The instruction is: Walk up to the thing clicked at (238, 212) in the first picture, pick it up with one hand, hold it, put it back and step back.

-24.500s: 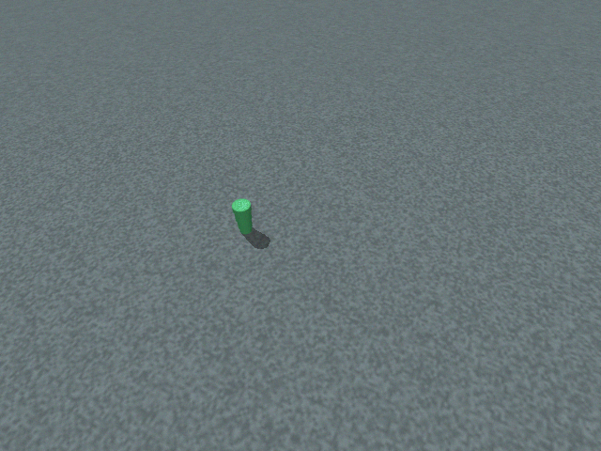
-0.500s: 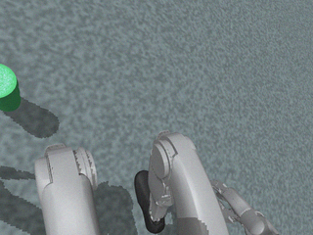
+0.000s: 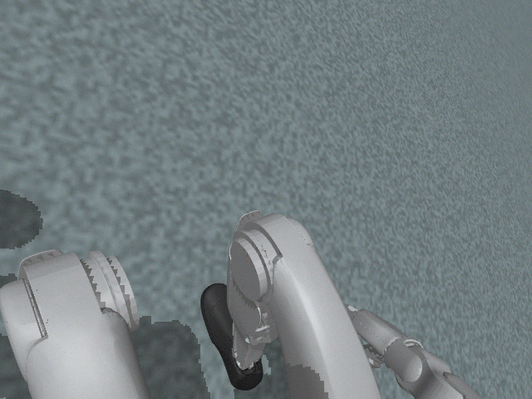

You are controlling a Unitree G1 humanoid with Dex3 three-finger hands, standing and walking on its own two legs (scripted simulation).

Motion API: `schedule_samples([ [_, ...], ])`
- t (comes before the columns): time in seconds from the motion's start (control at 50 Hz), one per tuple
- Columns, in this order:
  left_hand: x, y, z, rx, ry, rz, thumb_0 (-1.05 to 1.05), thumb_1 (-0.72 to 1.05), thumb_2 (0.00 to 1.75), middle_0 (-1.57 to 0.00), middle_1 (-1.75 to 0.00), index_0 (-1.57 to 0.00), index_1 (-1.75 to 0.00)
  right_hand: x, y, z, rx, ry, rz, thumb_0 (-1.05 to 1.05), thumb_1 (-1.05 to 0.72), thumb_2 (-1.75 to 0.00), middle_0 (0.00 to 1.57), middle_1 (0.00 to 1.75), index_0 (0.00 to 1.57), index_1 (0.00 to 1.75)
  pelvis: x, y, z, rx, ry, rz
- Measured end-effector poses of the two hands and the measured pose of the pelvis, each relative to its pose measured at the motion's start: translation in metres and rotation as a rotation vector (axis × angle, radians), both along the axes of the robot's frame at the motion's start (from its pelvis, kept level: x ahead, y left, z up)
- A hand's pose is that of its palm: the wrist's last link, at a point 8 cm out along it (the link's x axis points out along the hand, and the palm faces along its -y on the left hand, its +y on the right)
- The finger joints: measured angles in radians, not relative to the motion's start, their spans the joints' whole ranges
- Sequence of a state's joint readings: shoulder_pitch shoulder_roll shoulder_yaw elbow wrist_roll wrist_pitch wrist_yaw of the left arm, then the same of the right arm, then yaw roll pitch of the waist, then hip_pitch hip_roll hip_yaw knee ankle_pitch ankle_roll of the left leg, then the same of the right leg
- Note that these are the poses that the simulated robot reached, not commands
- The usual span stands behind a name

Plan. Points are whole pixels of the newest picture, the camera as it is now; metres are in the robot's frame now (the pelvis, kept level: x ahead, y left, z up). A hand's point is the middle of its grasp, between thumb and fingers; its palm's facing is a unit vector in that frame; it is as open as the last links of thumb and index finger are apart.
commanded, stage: close in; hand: left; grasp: from the side
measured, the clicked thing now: out of the picture +0.46 +0.32 -0.21
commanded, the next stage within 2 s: rest palm in 0.18 s
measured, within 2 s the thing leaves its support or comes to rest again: leaves its support in 1.40 s
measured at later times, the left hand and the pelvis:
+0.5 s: hand out of the picture +0.44 +0.32 -0.17, palm faces +0.46 -0.89 +0.00, open 16.2 cm; pelvis +0.00 +0.00 +0.00, yaw -1 degrees
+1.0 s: hand out of the picture +0.46 +0.32 -0.17, palm faces +0.49 -0.87 +0.00, open 10.4 cm; pelvis +0.00 +0.00 +0.00, yaw -2 degrees
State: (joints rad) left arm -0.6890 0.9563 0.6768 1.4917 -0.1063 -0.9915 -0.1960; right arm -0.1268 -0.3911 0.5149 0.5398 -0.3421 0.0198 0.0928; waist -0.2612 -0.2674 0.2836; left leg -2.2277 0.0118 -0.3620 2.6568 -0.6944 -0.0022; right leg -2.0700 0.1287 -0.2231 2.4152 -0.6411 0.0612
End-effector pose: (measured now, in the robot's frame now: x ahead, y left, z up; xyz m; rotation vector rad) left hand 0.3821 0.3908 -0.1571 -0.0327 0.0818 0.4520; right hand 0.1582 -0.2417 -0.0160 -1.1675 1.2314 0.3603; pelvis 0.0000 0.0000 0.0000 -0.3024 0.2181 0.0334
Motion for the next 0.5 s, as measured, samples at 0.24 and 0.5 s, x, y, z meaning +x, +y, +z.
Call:
schedule_samples([
  [0.24, 0.008, -0.029, -0.013, -0.03, -0.015, -0.009, -0.02, -0.56, 0.08, -0.03, -0.07, -0.04, -0.07, -0.007, 0.004, 0.007, -0.031, 0.025, 0.006, -0.01, -0.93, -0.9, 0.21, 0.3, 0.21, 0.3, -0.001, 0.003, 0.0, -0.021, -0.023, -0.011],
  [0.5, 0.015, -0.029, -0.014, 0.018, -0.014, 0.026, -0.01, -0.39, 0.21, -0.14, -0.15, -0.14, -0.17, -0.004, 0.003, 0.003, -0.043, 0.046, 0.009, -0.01, -0.91, -0.9, 0.21, 0.3, 0.2, 0.3, -0.002, 0.003, -0.001, -0.023, -0.023, -0.018],
])
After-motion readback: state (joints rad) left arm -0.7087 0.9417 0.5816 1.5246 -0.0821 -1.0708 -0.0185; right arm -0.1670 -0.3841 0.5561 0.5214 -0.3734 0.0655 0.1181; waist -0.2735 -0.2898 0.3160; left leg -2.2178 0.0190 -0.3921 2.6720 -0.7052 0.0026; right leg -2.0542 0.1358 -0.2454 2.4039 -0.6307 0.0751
